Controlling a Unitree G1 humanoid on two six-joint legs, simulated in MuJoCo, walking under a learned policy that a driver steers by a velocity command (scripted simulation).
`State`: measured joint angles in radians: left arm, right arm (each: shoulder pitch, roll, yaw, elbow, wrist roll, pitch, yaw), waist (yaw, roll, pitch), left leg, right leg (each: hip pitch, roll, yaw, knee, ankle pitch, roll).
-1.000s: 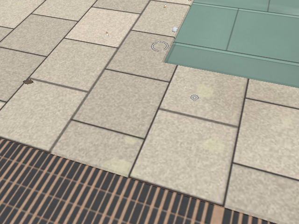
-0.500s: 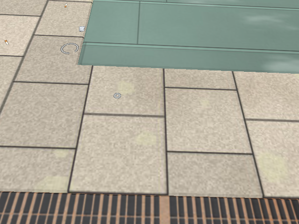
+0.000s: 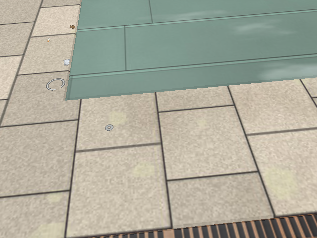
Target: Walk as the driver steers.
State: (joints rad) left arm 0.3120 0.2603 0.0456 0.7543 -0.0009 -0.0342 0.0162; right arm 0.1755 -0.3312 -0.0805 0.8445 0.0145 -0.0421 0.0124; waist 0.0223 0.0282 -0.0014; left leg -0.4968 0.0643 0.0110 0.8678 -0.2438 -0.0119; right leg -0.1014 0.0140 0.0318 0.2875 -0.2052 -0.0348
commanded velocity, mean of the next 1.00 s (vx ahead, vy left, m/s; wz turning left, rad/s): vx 0.46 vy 0.00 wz -0.02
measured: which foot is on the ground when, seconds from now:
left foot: up 0.00-0.20, down 0.22-0.74, up 0.76-1.00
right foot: down 0.00-0.22, up 0.24-0.72, down 0.74-1.00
